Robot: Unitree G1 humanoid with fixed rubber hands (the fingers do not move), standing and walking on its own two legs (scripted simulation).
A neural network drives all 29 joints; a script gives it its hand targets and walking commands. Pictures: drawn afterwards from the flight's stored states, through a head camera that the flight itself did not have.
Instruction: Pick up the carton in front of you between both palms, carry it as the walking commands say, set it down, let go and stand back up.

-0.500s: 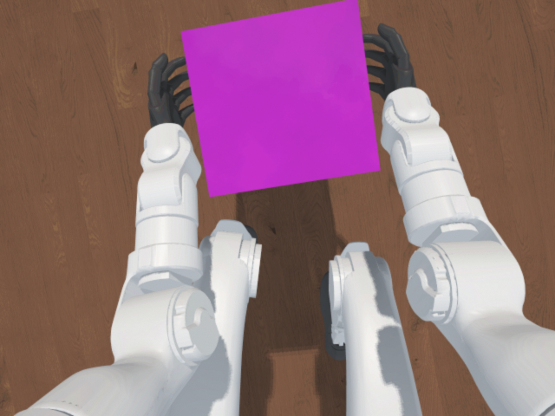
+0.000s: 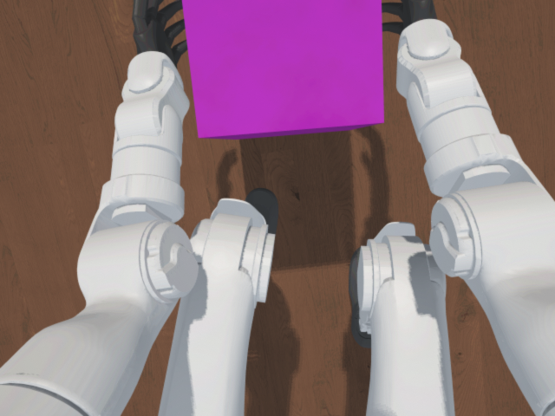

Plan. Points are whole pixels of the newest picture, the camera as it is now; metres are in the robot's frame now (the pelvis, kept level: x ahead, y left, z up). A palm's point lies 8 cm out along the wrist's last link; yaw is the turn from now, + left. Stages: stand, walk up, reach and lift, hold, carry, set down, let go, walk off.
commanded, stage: set down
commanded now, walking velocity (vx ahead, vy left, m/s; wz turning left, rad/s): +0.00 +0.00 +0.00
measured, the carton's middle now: (286, 62) +0.50 +0.09 -0.25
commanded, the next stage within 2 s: none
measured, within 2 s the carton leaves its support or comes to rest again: rests again in 0.64 s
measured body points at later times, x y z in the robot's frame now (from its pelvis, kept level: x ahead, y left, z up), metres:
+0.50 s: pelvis -0.01 -0.01 -0.01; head +0.35 -0.02 +0.27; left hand +0.49 +0.24 -0.16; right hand +0.54 -0.07 -0.20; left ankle +0.15 +0.14 -0.36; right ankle +0.07 -0.10 -0.36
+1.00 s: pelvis -0.01 +0.00 -0.02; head +0.35 -0.02 +0.25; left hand +0.48 +0.25 -0.18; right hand +0.54 -0.06 -0.20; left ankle +0.15 +0.14 -0.36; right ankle +0.07 -0.10 -0.36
